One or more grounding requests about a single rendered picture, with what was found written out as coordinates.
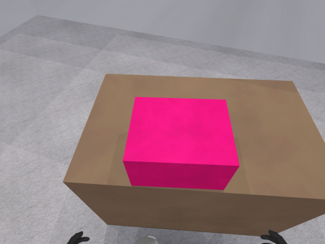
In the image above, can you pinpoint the robot right hand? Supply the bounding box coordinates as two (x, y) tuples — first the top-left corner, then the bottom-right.
(261, 230), (287, 244)

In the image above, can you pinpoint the pedestal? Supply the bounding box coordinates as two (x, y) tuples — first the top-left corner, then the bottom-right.
(63, 74), (325, 236)

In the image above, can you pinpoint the carton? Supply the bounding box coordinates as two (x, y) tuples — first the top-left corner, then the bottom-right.
(123, 97), (240, 190)

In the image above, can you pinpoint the robot left hand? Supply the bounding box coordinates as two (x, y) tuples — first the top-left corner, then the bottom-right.
(67, 231), (90, 244)

